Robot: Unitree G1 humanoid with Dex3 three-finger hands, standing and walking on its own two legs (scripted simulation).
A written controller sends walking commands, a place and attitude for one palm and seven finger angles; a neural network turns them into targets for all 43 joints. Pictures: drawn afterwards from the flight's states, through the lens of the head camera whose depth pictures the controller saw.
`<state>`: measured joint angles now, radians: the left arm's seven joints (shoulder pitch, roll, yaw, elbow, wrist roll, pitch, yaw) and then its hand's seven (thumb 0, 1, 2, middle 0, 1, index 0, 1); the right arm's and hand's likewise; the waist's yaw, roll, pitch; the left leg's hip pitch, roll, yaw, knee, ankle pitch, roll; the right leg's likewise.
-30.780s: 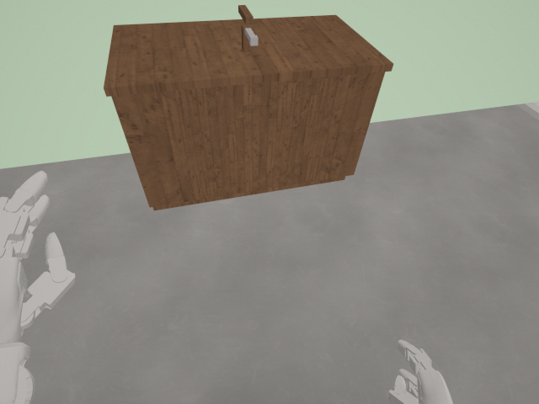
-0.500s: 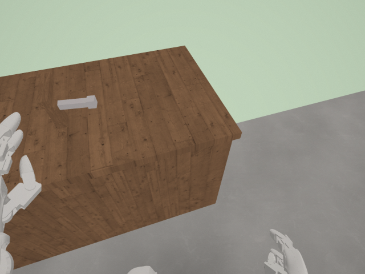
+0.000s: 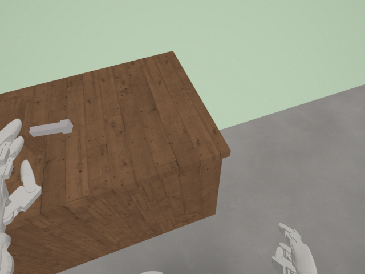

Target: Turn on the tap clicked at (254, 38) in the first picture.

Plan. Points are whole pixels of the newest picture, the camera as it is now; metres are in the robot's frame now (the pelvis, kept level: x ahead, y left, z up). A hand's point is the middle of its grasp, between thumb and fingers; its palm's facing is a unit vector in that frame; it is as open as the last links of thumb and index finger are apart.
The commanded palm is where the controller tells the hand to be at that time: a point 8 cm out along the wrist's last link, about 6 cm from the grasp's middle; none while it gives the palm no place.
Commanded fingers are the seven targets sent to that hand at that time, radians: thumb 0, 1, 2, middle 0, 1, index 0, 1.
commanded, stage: come to a stop and stand still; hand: left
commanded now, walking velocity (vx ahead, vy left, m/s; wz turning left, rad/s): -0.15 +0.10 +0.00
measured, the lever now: (66, 126) +0.47 +0.37 +0.01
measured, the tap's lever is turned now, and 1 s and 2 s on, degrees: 80 80 80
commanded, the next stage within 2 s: look again from close up in 1.42 s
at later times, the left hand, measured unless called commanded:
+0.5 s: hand (4, 206) +0.19 +0.29 +0.15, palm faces +0.40 -0.84 -0.35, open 7.4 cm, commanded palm +0.15 +0.32 +0.17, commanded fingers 0.00 0.90 0.90 -0.20 -0.30 -0.20 -0.30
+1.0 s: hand (0, 198) +0.21 +0.30 +0.15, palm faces +0.41 -0.83 -0.37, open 7.4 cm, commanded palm +0.15 +0.34 +0.17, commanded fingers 0.00 0.90 0.90 -0.20 -0.30 -0.20 -0.30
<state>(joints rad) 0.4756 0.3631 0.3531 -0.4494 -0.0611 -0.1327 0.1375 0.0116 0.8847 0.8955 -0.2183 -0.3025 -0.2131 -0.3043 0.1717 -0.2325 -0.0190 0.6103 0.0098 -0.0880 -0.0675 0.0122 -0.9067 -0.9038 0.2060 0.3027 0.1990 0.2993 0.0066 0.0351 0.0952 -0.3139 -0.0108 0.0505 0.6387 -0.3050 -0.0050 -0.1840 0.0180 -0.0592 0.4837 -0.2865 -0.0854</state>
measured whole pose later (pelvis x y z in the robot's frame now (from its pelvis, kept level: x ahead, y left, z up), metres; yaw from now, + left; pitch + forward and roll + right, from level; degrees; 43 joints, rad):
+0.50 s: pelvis -0.02 +0.04 +0.00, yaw -1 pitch -1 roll -1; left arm 0.45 0.34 0.28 -0.41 -0.05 -0.10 0.15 0.01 0.89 0.90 -0.21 -0.30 -0.21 -0.30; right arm 0.19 -0.20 0.01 0.61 0.00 -0.07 -0.10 0.01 -0.91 -0.90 0.21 0.30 0.20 0.30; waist 0.03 0.04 -0.03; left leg -0.24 0.01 0.06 0.42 -0.16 0.04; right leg -0.15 0.05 -0.05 0.35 -0.19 -0.03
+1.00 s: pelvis +0.00 +0.06 +0.00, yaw +1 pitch +0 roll -1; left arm 0.43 0.33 0.28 -0.39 -0.03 -0.14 0.14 0.02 0.89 0.90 -0.21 -0.30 -0.21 -0.30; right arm 0.18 -0.22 0.01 0.65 -0.01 -0.11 -0.09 0.01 -0.90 -0.90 0.21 0.30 0.20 0.30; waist 0.03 0.03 -0.01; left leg -0.22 -0.04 0.03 0.37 -0.15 0.06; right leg -0.13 0.03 -0.01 0.34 -0.20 -0.02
